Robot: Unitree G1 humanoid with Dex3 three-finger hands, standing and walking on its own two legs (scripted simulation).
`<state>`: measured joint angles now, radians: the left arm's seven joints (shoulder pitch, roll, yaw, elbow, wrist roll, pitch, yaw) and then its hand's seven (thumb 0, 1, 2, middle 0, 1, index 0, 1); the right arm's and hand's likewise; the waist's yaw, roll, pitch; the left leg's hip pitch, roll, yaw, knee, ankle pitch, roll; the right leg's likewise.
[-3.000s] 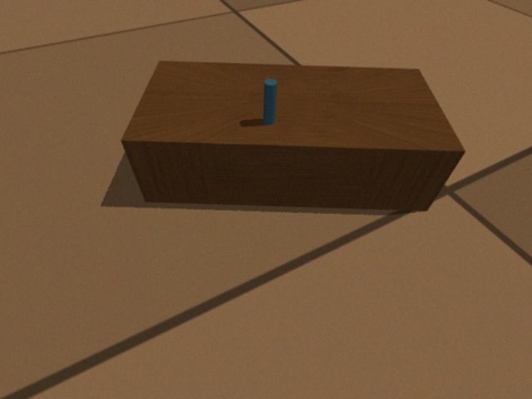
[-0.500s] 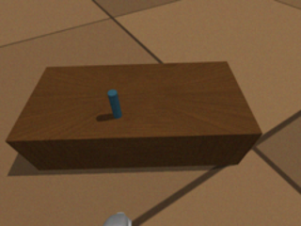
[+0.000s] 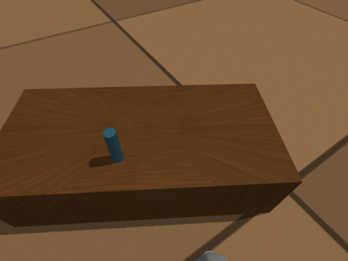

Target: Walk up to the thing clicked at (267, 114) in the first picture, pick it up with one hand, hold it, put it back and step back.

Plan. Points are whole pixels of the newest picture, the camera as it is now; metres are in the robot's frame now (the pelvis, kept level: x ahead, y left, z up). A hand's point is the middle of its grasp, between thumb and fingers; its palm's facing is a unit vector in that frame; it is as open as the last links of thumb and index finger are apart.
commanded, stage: walk up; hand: left
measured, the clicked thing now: (114, 146) +0.59 +0.25 -0.27
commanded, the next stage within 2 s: stand in 1.54 s
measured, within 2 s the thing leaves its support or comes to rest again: neither
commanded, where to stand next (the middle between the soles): +0.12 +0.03 m, yaw +1 degrees
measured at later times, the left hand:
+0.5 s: hand out of the picture +0.12 +0.28 -0.15, palm faces +0.01 -0.93 -0.36, open 7.3 cm
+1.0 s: hand out of the picture +0.12 +0.27 -0.13, palm faces +0.04 -0.94 -0.35, open 7.3 cm
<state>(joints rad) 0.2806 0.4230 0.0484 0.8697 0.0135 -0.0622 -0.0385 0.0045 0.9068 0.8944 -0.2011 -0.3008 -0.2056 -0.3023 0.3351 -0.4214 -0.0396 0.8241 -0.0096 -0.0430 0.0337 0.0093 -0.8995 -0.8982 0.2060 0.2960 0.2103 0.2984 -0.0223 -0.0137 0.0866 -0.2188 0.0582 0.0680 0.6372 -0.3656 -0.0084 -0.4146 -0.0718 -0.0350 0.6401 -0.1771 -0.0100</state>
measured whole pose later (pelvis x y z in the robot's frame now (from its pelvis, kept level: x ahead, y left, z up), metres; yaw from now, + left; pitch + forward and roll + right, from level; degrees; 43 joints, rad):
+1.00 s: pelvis +0.06 +0.01 +0.02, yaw +2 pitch -3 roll +0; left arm 0.08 0.35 -0.01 1.17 0.01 -0.03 -0.01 0.00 0.91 0.89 -0.20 -0.30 -0.21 -0.30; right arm 0.04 -0.36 -0.02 1.13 0.00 0.01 0.02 0.01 -0.90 -0.90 0.20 0.30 0.21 0.30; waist 0.03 0.01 0.05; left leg -0.11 0.01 0.02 0.37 -0.21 0.00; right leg -0.18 -0.07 -0.04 0.36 -0.13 0.04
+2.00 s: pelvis +0.08 +0.01 +0.03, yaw +3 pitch -2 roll +0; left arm 0.09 0.35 0.00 1.15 0.01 -0.01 -0.01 0.00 0.91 0.89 -0.20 -0.30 -0.21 -0.30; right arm 0.08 -0.36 -0.01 1.14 -0.01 -0.01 0.01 0.01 -0.90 -0.90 0.20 0.30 0.21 0.30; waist 0.00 0.01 0.04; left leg -0.06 0.02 0.01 0.31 -0.21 -0.02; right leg -0.14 -0.06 -0.06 0.32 -0.14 0.03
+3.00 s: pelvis +0.08 +0.00 +0.03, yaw +3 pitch -2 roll +0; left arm 0.11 0.35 0.00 1.14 0.01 -0.01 -0.01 0.00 0.91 0.89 -0.20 -0.30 -0.21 -0.30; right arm 0.12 -0.36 0.00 1.14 -0.02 -0.01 0.01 0.01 -0.90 -0.90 0.20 0.30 0.21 0.30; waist 0.00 0.01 0.04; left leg -0.07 0.04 0.01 0.31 -0.21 -0.03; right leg -0.15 -0.04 -0.06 0.33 -0.15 0.02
